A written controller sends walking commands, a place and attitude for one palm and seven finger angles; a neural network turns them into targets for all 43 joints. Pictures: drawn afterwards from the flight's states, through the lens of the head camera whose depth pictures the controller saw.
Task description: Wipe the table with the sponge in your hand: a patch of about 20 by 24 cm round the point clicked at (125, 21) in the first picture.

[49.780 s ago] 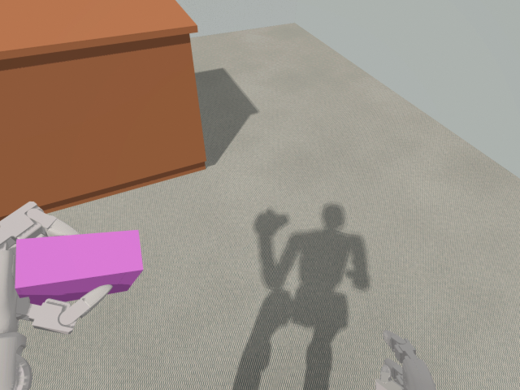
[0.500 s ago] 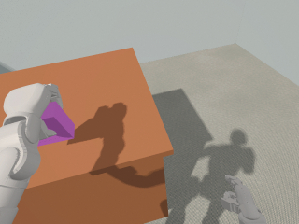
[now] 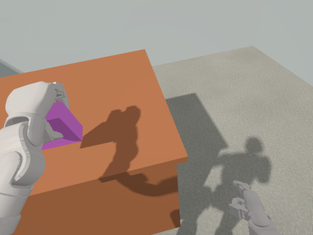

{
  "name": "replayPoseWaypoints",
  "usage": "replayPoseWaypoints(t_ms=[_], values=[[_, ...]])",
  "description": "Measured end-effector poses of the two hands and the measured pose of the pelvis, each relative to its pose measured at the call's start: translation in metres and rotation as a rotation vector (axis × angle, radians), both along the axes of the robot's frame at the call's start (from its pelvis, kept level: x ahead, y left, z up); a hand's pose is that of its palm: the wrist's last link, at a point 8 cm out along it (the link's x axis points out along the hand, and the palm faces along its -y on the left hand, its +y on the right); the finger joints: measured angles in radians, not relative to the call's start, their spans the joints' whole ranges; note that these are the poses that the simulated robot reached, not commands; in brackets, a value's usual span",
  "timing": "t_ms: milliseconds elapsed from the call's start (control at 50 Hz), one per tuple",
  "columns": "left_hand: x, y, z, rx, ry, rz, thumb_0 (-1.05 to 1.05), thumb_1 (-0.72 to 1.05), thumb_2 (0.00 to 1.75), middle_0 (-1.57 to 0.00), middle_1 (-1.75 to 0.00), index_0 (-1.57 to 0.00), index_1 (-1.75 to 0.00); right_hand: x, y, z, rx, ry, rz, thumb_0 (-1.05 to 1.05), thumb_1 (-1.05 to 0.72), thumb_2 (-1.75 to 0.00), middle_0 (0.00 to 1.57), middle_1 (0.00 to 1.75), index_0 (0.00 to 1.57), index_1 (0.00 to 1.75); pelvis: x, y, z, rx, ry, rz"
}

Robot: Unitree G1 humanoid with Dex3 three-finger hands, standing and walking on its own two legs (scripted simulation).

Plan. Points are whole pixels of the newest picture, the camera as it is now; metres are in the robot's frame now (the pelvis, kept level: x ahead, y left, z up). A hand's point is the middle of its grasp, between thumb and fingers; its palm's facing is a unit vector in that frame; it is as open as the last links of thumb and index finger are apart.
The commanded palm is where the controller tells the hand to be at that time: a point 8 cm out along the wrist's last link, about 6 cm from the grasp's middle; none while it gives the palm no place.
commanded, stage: bring the sponge back beside the body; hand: left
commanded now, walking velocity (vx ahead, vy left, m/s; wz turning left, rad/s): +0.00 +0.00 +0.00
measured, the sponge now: (54, 131) +0.28 +0.31 +0.16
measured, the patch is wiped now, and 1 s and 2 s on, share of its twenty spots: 1.00 1.00 1.00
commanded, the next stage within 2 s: step back with the hand held close in 1.54 s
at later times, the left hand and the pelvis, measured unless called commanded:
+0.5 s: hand (43, 132) +0.24 +0.29 +0.20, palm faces +0.17 -0.07 -0.98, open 9.1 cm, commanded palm +0.19 +0.29 +0.27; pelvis +0.00 +0.00 +0.00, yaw -1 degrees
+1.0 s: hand (47, 147) +0.21 +0.26 +0.19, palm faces +0.18 -0.10 -0.98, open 9.1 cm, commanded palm +0.16 +0.28 +0.26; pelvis -0.01 -0.01 +0.00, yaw -1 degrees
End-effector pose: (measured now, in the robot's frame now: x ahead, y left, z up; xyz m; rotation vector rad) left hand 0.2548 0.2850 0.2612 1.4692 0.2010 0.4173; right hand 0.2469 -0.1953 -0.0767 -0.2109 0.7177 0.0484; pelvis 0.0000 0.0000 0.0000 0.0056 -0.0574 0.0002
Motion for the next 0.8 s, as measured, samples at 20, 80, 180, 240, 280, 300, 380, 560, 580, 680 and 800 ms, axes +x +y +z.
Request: replayPoseWaypoints(t_ms=[20,80,180,240,280,300,380,560,580,680,800], values=[[0.000,-0.001,-0.001,-0.002,0.002,-0.002,0.00,-0.47,1.07,-0.83,-1.43,-0.87,-1.46,0.000,0.001,0.000,0.002,-0.001,0.001,0.01,-0.91,-0.90,0.21,0.30,0.20,0.30,0.000,0.000,0.000,0.000,0.000,0.000],[-0.003,-0.004,-0.004,-0.009,0.005,-0.013,0.00,-0.47,1.07,-0.83,-1.43,-0.87,-1.46,0.000,0.003,0.001,0.006,-0.005,0.005,0.01,-0.90,-0.90,0.21,0.30,0.20,0.30,-0.001,0.000,0.000,0.000,-0.001,-0.003],[-0.009,-0.008,-0.006,-0.004,0.000,-0.031,0.00,-0.47,1.07,-0.83,-1.43,-0.87,-1.45,-0.001,0.004,0.002,0.008,-0.006,0.008,0.01,-0.90,-0.90,0.21,0.30,0.20,0.30,-0.001,0.000,0.000,0.001,-0.004,-0.008],[-0.015,-0.008,-0.005,-0.004,-0.014,-0.031,0.00,-0.47,1.07,-0.83,-1.43,-0.87,-1.45,-0.001,0.003,0.002,0.008,-0.004,0.010,0.01,-0.90,-0.90,0.21,0.30,0.20,0.30,-0.001,0.000,0.000,0.001,-0.007,-0.010],[-0.019,-0.007,-0.004,-0.005,-0.024,-0.026,0.00,-0.47,1.07,-0.83,-1.43,-0.87,-1.45,-0.001,0.003,0.002,0.010,-0.004,0.011,0.01,-0.90,-0.90,0.21,0.30,0.20,0.30,-0.001,0.000,0.000,0.001,-0.009,-0.010],[-0.022,-0.007,-0.003,-0.008,-0.029,-0.024,0.00,-0.47,1.07,-0.83,-1.43,-0.87,-1.45,-0.001,0.003,0.002,0.010,-0.004,0.011,0.01,-0.90,-0.90,0.21,0.30,0.20,0.30,-0.001,0.000,0.000,0.001,-0.011,-0.010],[-0.031,-0.007,-0.004,-0.015,-0.037,-0.013,0.00,-0.47,1.07,-0.83,-1.43,-0.87,-1.45,-0.001,0.002,0.002,0.011,-0.009,0.011,0.01,-0.90,-0.90,0.21,0.30,0.20,0.30,-0.002,-0.001,-0.001,0.002,-0.014,-0.010],[-0.047,-0.007,-0.014,-0.031,-0.019,0.002,0.00,-0.47,1.07,-0.83,-1.43,-0.87,-1.45,-0.001,-0.003,0.006,0.000,-0.030,0.010,0.01,-0.90,-0.90,0.21,0.30,0.20,0.30,-0.006,-0.006,-0.001,0.001,-0.026,-0.009],[-0.048,-0.009,-0.014,-0.032,-0.022,-0.004,0.00,-0.47,1.07,-0.83,-1.43,-0.87,-1.45,-0.001,-0.003,0.007,-0.001,-0.034,0.010,0.01,-0.90,-0.90,0.21,0.30,0.20,0.30,-0.006,-0.006,-0.001,0.001,-0.028,-0.009],[-0.054,-0.016,-0.014,-0.024,-0.034,-0.029,0.00,-0.47,1.07,-0.83,-1.43,-0.87,-1.45,-0.002,-0.004,0.009,-0.001,-0.049,0.010,0.01,-0.91,-0.90,0.21,0.30,0.20,0.30,-0.008,-0.008,-0.002,0.002,-0.035,-0.010],[-0.059,-0.015,-0.013,-0.020,-0.040,-0.011,0.00,-0.47,1.07,-0.83,-1.43,-0.87,-1.45,-0.005,-0.005,0.009,0.009,-0.052,0.009,0.01,-0.90,-0.90,0.21,0.30,0.20,0.30,-0.011,-0.011,-0.002,0.002,-0.038,-0.016]])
